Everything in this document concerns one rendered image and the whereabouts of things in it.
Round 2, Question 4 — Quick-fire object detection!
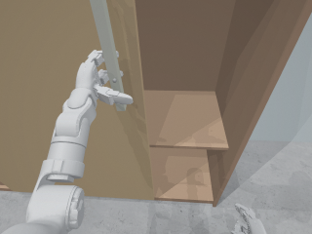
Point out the left robot hand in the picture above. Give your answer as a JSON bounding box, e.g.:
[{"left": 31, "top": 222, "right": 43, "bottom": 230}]
[{"left": 75, "top": 50, "right": 134, "bottom": 105}]

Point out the right robot hand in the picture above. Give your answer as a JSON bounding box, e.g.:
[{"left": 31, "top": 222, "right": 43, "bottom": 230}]
[{"left": 231, "top": 203, "right": 267, "bottom": 234}]

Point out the handle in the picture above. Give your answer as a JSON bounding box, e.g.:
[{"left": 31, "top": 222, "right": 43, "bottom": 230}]
[{"left": 90, "top": 0, "right": 127, "bottom": 111}]

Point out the robot left forearm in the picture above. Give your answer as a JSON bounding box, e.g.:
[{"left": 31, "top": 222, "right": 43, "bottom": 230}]
[{"left": 25, "top": 88, "right": 98, "bottom": 222}]

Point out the robot left upper arm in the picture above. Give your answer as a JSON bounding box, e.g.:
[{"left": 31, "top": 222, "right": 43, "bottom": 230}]
[{"left": 1, "top": 184, "right": 85, "bottom": 234}]

